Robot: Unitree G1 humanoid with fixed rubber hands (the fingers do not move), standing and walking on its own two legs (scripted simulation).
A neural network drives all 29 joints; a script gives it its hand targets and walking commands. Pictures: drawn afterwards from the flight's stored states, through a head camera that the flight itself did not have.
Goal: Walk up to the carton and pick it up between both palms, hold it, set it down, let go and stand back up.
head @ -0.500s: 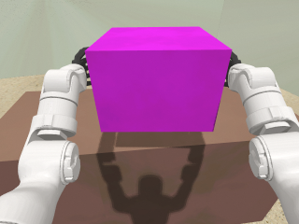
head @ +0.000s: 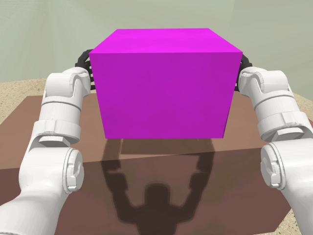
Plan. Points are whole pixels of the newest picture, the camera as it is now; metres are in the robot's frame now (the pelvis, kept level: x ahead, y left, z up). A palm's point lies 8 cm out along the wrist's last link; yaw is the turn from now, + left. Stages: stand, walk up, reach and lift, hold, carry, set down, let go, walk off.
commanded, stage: hold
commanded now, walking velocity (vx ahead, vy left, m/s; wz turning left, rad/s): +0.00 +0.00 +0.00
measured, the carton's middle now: (163, 76) +0.47 -0.01 +0.27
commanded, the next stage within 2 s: none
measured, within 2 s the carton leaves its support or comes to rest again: neither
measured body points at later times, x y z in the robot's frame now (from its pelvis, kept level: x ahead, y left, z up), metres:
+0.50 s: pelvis +0.00 +0.00 +0.00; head -0.09 +0.02 +0.44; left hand +0.40 +0.19 +0.30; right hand +0.39 -0.20 +0.30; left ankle +0.09 +0.08 -0.74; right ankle +0.03 -0.12 -0.74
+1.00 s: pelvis +0.00 +0.00 +0.00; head -0.09 +0.02 +0.44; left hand +0.40 +0.19 +0.30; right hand +0.39 -0.20 +0.30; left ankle +0.09 +0.08 -0.74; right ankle +0.03 -0.12 -0.74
